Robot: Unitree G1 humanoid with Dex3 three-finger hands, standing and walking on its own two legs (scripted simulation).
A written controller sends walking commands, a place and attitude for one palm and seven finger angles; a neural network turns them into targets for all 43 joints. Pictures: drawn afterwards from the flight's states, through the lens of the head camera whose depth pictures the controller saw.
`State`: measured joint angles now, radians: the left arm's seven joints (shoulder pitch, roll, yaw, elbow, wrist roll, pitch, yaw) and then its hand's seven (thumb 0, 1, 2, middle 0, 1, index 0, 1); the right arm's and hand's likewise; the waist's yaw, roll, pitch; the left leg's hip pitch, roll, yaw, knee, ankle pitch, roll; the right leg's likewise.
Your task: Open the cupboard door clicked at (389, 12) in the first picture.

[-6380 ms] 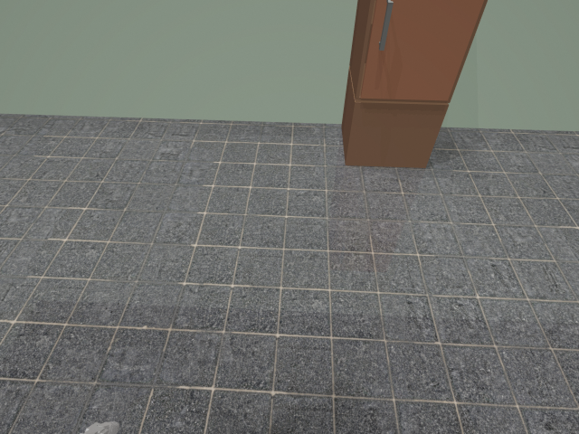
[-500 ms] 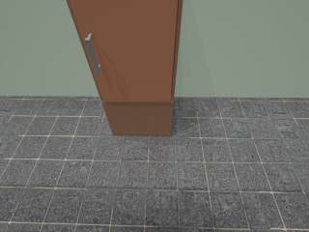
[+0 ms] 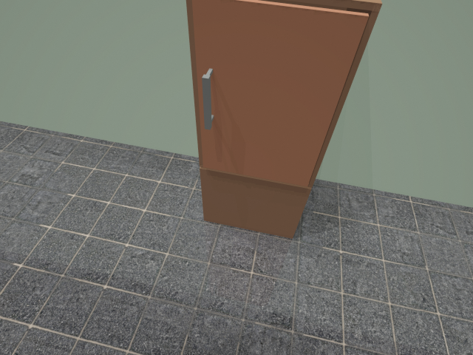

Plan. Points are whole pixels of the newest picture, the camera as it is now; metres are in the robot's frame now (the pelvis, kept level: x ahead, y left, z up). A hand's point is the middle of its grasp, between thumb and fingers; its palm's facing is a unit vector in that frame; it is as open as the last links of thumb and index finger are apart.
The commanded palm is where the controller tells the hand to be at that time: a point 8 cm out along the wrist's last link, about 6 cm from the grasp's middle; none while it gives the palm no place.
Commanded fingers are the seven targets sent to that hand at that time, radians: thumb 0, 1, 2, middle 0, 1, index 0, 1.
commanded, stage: take the last steps up to it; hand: left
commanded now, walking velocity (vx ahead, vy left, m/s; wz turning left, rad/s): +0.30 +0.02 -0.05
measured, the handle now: (209, 100) +0.77 +0.17 -0.01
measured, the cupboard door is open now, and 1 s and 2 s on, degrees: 0 0 0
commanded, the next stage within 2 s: come to a stop and stand still in 0.48 s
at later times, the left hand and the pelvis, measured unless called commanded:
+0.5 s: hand (164, 276) +0.30 +0.20 -0.16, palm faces -0.07 -0.98 -0.17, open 7.4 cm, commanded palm none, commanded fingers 0.00 0.90 0.90 -0.20 -0.30 -0.20 -0.30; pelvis +0.17 +0.03 +0.00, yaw -2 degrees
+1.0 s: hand (148, 269) +0.32 +0.24 -0.18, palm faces +0.03 -0.97 -0.23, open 7.4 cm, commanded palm none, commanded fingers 0.00 0.90 0.90 -0.20 -0.30 -0.20 -0.30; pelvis +0.25 +0.05 -0.01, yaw -2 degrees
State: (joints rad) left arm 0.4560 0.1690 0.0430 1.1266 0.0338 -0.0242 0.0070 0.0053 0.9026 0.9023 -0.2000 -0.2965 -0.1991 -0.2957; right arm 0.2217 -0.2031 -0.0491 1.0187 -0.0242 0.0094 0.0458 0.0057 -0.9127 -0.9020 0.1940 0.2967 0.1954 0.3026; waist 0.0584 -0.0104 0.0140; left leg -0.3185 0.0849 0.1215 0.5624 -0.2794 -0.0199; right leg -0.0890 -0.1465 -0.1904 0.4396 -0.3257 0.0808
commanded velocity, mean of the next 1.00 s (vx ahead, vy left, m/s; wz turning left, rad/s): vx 0.03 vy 0.00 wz -0.02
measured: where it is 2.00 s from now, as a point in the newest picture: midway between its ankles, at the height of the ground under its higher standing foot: outside the picture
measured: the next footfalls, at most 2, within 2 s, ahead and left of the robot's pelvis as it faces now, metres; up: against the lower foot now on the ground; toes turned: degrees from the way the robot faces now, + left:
right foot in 0.56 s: +0.33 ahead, -0.08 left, +0.00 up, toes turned -9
left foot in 0.98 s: +0.27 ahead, +0.14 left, +0.00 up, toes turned -2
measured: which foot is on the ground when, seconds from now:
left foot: down 0.00-0.58, up 0.60-0.96, down 0.98-1.00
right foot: down 0.00-0.02, up 0.04-0.54, down 0.56-1.00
